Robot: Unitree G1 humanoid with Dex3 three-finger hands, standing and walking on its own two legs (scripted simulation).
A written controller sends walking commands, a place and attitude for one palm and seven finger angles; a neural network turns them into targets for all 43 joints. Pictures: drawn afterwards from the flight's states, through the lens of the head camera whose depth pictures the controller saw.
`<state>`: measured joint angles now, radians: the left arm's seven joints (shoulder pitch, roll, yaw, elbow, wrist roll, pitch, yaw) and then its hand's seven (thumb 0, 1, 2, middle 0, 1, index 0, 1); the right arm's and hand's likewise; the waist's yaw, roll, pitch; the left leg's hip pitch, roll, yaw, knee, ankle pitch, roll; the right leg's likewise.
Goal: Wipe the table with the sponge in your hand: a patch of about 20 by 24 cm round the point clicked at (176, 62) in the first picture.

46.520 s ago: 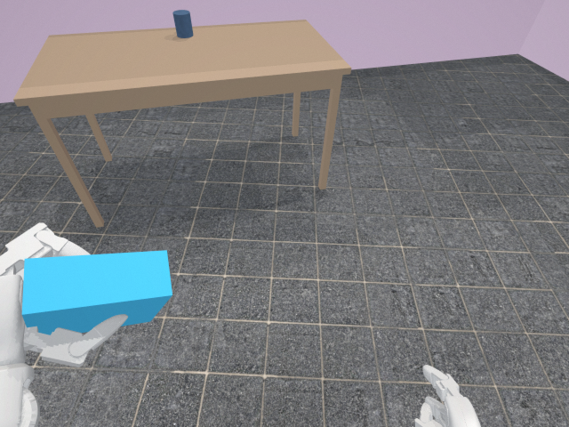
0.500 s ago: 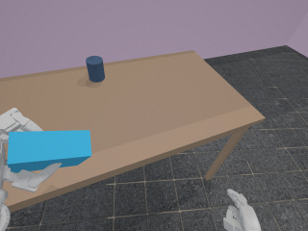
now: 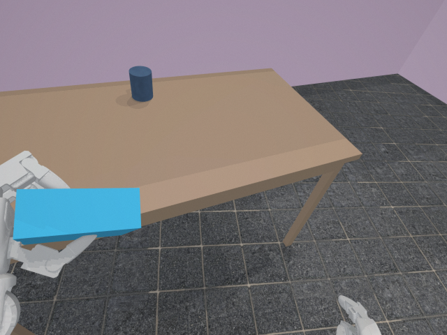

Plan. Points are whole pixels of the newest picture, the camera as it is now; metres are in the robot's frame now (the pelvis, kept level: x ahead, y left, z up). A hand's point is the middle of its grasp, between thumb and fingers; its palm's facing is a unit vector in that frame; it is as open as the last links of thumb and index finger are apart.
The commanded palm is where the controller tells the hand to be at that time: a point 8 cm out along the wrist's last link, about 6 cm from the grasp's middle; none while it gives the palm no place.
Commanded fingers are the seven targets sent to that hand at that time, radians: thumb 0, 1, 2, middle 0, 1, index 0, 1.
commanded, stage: stop stepping back and stand still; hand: left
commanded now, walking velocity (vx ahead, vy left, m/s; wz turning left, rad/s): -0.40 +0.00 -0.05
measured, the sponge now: (97, 216) +0.23 +0.20 +0.16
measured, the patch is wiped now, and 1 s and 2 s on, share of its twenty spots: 1.00 1.00 1.00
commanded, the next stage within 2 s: none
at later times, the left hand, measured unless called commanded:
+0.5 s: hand out of the picture +0.05 +0.24 +0.17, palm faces +0.35 -0.89 -0.28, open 9.2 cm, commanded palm +0.00 +0.28 +0.19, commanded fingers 0.00 0.10 1.30 -1.20 -1.60 -1.20 -1.60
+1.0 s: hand out of the picture -0.07 +0.20 +0.18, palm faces +0.32 -0.89 -0.33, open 9.2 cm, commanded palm -0.11 +0.26 +0.19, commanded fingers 0.00 0.10 1.30 -1.20 -1.60 -1.20 -1.60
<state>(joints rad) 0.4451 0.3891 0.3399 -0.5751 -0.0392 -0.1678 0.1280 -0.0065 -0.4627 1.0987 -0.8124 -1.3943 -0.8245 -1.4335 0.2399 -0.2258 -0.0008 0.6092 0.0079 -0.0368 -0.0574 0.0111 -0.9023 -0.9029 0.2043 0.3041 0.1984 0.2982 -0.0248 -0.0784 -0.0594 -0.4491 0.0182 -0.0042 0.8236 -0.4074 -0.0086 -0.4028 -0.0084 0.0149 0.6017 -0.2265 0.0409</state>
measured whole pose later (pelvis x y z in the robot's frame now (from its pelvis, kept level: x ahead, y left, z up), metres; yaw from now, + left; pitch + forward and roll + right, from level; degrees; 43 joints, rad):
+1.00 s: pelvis -0.28 -0.01 -0.01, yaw -4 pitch +0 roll -1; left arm 0.48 0.38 0.33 -0.57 -0.05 -0.14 0.12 -0.01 -0.46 1.10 -0.81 -1.40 -0.83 -1.43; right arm 0.26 -0.22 0.02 0.65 0.02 -0.13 -0.07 0.01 -0.90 -0.90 0.20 0.30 0.20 0.30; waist -0.01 -0.03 -0.08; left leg -0.36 0.06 0.06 0.74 -0.43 0.07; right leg -0.51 -0.04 -0.11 0.73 -0.32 -0.04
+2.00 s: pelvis -0.29 +0.01 +0.02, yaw -1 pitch -1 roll -1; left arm 0.44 0.32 0.29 -0.46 -0.04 -0.12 0.17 -0.01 -0.46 1.10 -0.81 -1.40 -0.82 -1.44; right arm 0.17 -0.19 0.03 0.62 0.00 -0.11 -0.07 0.01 -0.90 -0.90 0.20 0.30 0.20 0.30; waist 0.01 -0.01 -0.02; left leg -0.25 0.00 0.02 0.52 -0.27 0.03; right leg -0.23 0.00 -0.03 0.44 -0.20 0.01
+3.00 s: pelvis -0.30 +0.01 +0.02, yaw -2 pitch -1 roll -1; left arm 0.47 0.33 0.29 -0.44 -0.04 -0.12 0.17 -0.01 -0.46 1.09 -0.81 -1.40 -0.82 -1.44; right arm 0.19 -0.21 0.02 0.61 0.00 -0.07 -0.07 0.01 -0.90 -0.90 0.20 0.30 0.20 0.30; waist 0.01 0.01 -0.03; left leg -0.23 0.00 0.03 0.48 -0.24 0.03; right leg -0.22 0.00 -0.03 0.39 -0.17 0.01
